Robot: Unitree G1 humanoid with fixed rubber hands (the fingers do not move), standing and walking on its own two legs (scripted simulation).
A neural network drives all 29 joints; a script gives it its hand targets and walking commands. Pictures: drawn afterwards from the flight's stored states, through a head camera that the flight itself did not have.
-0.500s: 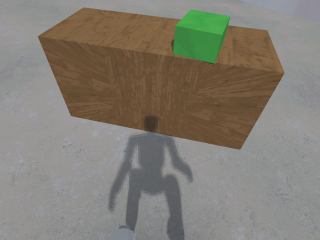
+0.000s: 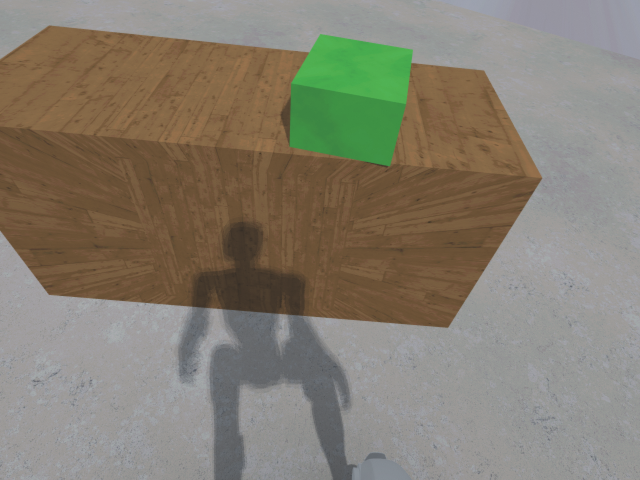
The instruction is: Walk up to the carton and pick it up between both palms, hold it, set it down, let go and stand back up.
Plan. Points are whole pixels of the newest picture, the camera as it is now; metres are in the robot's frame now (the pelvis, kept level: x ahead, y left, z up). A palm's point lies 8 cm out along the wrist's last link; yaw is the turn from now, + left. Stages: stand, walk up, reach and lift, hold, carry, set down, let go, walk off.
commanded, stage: walk up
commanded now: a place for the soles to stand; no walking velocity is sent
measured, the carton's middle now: (353, 96) +0.96 -0.12 +0.01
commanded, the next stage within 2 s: none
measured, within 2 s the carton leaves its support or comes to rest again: neither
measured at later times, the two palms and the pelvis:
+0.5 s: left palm (131, 478) +0.19 +0.23 -0.15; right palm (454, 359) +0.34 -0.24 -0.11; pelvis +0.23 -0.01 -0.01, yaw +1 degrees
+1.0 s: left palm (223, 280) +0.51 +0.16 -0.15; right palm (482, 341) +0.39 -0.32 -0.15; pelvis +0.40 -0.07 -0.02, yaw +0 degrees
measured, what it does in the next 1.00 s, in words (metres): walks ahead: right foot, then left foot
